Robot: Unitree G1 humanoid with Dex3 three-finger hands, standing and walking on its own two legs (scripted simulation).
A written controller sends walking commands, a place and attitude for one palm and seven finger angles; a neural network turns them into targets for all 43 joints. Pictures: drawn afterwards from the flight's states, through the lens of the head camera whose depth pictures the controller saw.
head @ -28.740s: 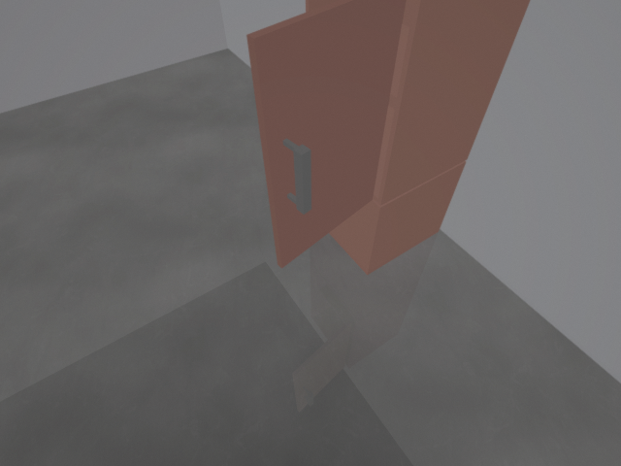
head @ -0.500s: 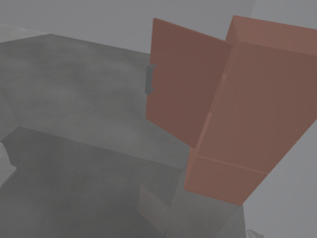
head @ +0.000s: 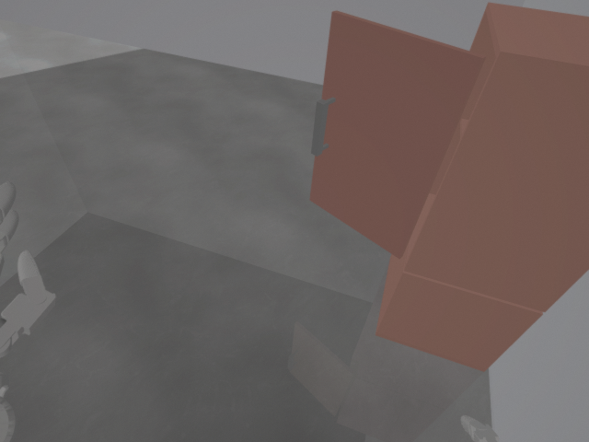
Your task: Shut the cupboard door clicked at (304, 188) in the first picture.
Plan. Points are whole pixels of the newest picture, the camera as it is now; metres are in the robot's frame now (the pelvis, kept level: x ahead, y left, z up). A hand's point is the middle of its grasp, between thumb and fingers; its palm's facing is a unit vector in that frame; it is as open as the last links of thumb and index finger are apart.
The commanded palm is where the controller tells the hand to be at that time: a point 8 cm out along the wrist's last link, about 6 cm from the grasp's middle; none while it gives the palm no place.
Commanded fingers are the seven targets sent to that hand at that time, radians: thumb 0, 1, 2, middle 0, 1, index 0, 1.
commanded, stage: stop stepping back and stand still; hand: left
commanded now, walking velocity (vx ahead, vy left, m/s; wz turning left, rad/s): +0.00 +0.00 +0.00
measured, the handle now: (324, 126) +0.93 -0.02 -0.02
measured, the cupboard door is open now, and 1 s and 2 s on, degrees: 65 65 65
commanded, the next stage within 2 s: let the arm hang, fingers relaxed in 0.54 s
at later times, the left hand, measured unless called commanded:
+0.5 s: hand (66, 258) +0.26 +0.28 +0.16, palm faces +0.37 -0.82 -0.43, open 7.4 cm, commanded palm +0.19 +0.32 +0.19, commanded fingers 0.00 0.90 0.90 -0.20 -0.30 -0.20 -0.30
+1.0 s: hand out of the picture +0.02 +0.21 -0.17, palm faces +0.01 -0.98 -0.18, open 7.0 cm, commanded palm none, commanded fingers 0.00 0.90 0.90 -0.20 -0.30 -0.20 -0.30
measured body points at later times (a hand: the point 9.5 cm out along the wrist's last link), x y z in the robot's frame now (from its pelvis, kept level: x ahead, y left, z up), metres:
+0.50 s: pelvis +0.04 +0.02 +0.01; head +0.05 +0.05 +0.46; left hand +0.23 +0.32 +0.19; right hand +0.20 -0.20 -0.07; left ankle +0.04 +0.12 -0.73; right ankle -0.01 -0.10 -0.73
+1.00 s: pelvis -0.01 +0.03 +0.01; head +0.00 +0.06 +0.45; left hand +0.02 +0.26 -0.15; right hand +0.02 -0.22 -0.13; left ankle +0.04 +0.12 -0.73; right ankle -0.01 -0.10 -0.73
